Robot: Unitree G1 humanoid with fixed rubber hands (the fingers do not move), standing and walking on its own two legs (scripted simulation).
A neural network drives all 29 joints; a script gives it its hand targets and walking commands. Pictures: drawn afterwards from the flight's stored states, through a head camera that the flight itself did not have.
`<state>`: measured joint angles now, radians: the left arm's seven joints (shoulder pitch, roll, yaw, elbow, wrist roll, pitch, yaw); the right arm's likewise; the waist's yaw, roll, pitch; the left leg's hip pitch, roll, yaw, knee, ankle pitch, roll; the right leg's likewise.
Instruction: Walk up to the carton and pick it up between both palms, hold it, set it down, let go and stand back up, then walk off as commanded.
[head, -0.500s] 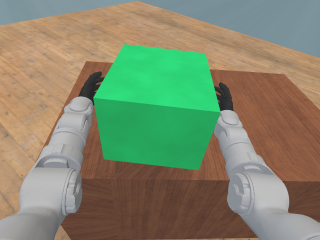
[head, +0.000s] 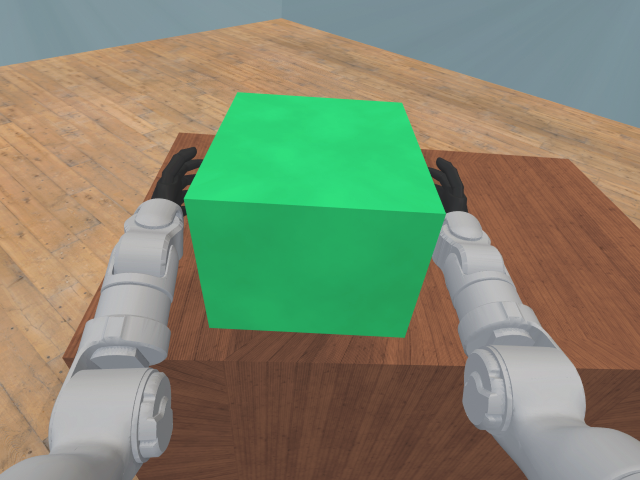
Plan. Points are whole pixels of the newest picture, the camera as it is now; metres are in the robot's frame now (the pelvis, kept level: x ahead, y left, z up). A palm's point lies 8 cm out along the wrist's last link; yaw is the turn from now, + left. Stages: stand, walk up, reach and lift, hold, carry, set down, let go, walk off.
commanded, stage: reach and lift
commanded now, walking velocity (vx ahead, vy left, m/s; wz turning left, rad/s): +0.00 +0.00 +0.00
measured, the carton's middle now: (314, 205) +0.47 -0.01 +0.12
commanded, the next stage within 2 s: hold in 0.54 s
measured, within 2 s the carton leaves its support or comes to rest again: neither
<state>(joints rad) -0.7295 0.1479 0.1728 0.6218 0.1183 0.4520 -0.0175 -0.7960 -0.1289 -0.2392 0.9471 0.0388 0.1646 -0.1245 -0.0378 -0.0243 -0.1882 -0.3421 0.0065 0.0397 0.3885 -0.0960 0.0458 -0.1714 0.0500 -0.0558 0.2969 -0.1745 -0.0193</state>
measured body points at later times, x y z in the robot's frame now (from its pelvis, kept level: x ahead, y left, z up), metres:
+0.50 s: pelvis +0.00 +0.00 +0.00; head -0.06 +0.03 +0.45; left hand +0.39 +0.18 +0.19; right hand +0.40 -0.19 +0.19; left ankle +0.07 +0.08 -0.74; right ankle -0.01 -0.11 -0.74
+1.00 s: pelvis -0.01 +0.00 +0.00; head -0.07 +0.03 +0.44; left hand +0.38 +0.18 +0.20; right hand +0.39 -0.18 +0.20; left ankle +0.07 +0.08 -0.74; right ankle -0.01 -0.11 -0.74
